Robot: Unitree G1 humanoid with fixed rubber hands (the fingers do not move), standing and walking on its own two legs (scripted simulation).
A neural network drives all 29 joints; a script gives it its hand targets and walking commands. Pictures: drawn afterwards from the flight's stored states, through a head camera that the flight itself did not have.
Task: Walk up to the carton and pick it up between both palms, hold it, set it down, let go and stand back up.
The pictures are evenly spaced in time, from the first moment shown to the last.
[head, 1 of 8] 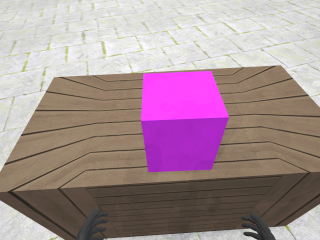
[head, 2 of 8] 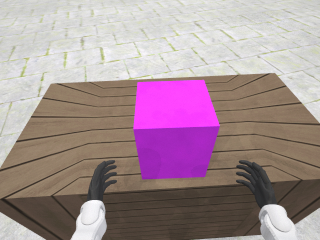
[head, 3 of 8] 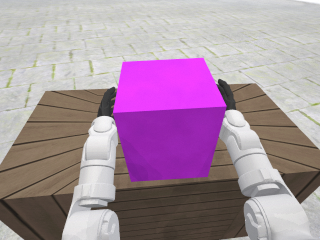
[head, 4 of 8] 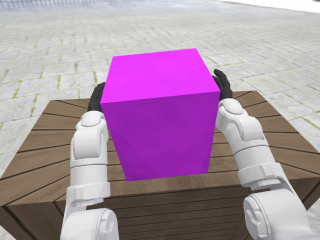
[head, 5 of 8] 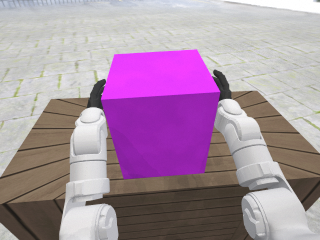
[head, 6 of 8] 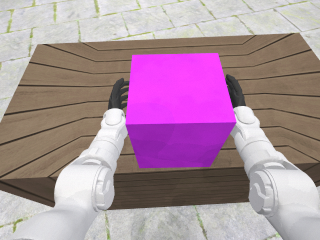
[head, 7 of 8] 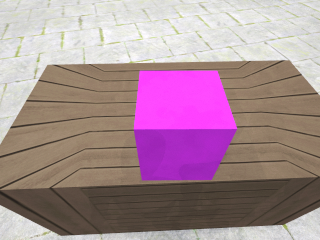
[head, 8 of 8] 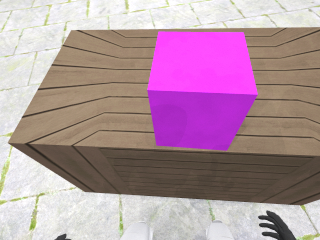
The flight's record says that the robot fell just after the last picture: no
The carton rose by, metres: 0.19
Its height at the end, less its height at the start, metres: +0.00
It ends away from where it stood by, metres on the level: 0.03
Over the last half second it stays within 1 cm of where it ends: yes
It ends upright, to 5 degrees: yes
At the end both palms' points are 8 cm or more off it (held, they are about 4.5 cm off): yes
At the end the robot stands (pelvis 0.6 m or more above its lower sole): yes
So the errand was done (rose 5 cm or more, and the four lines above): yes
